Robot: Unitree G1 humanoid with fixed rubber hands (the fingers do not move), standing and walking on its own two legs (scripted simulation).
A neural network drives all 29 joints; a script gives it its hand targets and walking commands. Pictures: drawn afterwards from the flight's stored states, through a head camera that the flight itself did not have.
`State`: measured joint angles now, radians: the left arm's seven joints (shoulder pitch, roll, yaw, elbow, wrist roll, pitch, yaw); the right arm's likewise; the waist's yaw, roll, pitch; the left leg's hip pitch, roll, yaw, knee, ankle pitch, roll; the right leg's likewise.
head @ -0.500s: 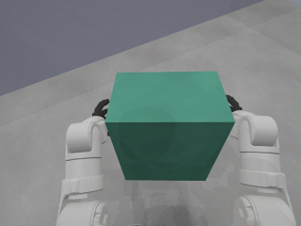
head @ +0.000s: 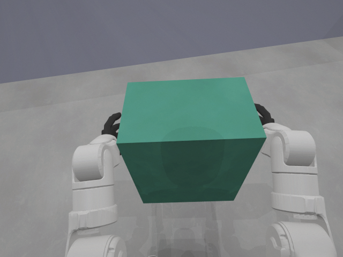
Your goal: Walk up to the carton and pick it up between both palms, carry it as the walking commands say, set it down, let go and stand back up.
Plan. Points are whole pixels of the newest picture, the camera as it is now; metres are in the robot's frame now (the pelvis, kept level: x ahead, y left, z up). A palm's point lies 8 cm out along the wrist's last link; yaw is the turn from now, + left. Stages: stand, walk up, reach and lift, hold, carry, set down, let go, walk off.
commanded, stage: carry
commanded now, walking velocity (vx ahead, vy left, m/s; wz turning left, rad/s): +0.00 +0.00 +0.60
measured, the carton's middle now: (187, 148) +0.37 -0.03 +0.06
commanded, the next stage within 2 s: none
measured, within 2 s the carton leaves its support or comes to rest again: neither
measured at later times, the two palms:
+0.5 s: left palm (20, 225) +0.19 +0.25 +0.13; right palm (220, 175) +0.25 -0.07 +0.14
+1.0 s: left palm out of the picture +0.06 +0.24 +0.13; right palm out of the picture +0.11 -0.09 +0.13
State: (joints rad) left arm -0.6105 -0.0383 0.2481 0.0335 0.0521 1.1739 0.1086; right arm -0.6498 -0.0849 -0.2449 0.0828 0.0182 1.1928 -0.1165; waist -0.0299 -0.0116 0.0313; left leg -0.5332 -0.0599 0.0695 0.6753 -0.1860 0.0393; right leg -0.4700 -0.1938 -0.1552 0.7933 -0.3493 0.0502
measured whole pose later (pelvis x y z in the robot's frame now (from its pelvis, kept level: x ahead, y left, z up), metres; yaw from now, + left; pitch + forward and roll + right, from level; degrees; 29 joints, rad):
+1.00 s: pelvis -0.26 +0.04 +0.00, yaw +9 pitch -1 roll -2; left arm -0.66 0.02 0.21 0.22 0.03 1.20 0.10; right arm -0.65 -0.09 -0.23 0.22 0.00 1.21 -0.11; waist 0.00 0.04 -0.03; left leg -0.54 -0.02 0.05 0.57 -0.03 0.07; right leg -0.46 0.00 -0.06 0.81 -0.45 -0.02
